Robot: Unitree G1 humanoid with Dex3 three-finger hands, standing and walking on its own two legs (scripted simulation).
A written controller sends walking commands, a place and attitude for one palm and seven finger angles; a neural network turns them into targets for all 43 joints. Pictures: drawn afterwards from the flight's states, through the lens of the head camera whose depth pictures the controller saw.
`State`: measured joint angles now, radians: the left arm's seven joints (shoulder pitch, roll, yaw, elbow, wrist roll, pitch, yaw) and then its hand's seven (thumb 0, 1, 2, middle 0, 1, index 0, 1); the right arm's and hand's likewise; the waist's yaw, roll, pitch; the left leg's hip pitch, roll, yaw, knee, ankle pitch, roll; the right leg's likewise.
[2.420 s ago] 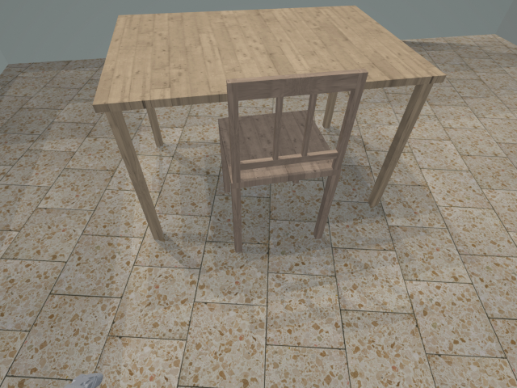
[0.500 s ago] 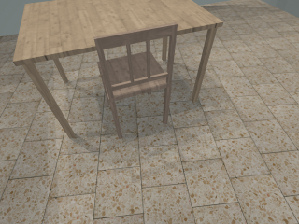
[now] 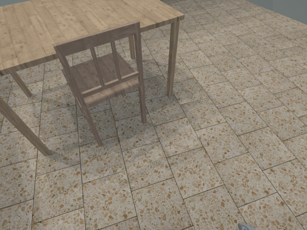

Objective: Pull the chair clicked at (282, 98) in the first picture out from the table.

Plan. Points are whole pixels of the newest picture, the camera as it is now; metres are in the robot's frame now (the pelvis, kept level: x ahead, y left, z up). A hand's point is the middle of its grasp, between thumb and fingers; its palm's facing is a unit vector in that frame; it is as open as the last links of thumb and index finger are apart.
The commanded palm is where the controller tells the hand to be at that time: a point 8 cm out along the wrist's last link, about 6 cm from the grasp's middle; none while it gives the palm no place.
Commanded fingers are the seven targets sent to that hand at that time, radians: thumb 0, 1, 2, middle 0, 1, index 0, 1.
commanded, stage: walk to a spot facing it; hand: left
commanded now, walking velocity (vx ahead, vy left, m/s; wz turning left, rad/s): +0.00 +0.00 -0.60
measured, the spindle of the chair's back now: (97, 67) +0.83 +0.39 -0.12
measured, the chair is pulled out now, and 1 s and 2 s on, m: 0.00 0.00 0.00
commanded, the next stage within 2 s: turn to face it in 1.52 s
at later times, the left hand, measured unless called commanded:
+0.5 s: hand out of the picture +0.13 +0.19 -0.16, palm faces -0.34 -0.92 -0.19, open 7.4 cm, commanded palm none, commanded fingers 0.00 0.90 0.90 -0.20 -0.30 -0.20 -0.30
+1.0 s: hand (141, 210) +0.20 +0.07 -0.18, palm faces -0.45 -0.88 -0.17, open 7.3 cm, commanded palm none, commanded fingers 0.00 0.90 0.90 -0.20 -0.30 -0.20 -0.30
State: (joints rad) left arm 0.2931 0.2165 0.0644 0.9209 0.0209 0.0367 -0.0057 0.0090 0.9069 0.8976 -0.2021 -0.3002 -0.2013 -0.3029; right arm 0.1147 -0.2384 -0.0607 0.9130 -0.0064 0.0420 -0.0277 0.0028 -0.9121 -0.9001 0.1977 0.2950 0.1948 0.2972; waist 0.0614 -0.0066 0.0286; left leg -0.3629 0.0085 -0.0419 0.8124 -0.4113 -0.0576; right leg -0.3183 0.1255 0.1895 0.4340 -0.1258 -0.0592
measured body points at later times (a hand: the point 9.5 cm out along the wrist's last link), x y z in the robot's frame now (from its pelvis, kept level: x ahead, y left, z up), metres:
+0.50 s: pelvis -0.01 +0.02 +0.00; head +0.01 +0.02 +0.45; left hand +0.15 +0.24 -0.15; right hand -0.10 -0.22 -0.14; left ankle -0.02 +0.14 -0.74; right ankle -0.03 -0.13 -0.70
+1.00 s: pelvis +0.14 -0.10 -0.01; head +0.15 -0.10 +0.44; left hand +0.23 +0.12 -0.16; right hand +0.11 -0.35 -0.14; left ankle +0.31 -0.05 -0.70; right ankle -0.01 -0.14 -0.74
